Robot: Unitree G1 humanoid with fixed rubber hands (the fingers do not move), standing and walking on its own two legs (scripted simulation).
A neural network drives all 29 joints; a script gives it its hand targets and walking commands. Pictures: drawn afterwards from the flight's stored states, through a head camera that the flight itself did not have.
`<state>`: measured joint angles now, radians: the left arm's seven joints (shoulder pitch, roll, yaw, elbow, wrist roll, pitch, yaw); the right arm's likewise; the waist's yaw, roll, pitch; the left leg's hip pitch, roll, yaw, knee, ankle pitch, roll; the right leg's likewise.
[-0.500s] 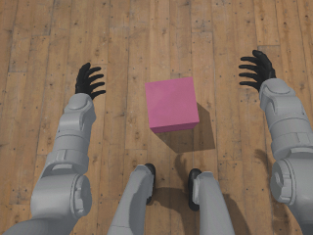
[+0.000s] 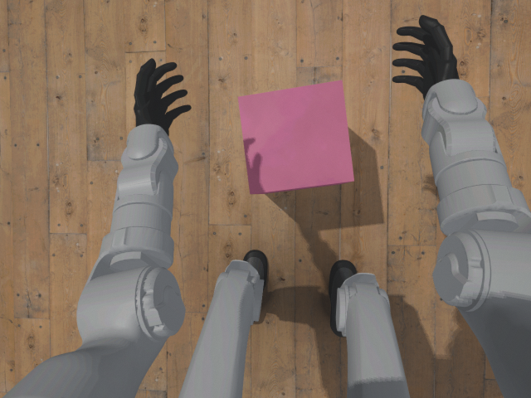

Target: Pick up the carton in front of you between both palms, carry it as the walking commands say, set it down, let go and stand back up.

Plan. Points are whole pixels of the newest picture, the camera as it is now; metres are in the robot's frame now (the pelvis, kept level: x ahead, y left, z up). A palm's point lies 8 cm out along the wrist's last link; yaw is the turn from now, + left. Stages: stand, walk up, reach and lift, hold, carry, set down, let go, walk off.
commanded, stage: reach and lift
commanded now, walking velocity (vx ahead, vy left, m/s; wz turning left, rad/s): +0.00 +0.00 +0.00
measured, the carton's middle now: (296, 147) +0.49 +0.03 -0.48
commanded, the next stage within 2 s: none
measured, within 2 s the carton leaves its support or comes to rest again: leaves its support in 1.40 s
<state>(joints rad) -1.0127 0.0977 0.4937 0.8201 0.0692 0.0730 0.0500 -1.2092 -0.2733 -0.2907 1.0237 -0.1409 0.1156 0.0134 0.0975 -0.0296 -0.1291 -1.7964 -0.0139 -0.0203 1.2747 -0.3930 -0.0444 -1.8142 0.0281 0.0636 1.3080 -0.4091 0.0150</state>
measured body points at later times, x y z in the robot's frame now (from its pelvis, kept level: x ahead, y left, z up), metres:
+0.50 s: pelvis -0.06 +0.00 -0.20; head +0.31 +0.00 +0.06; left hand +0.47 +0.22 -0.37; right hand +0.53 -0.15 -0.37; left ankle +0.06 +0.14 -0.57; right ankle +0.05 -0.12 -0.57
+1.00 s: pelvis -0.05 +0.00 -0.23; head +0.32 -0.01 +0.02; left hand +0.47 +0.21 -0.41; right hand +0.52 -0.14 -0.42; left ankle +0.06 +0.13 -0.57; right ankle +0.05 -0.12 -0.57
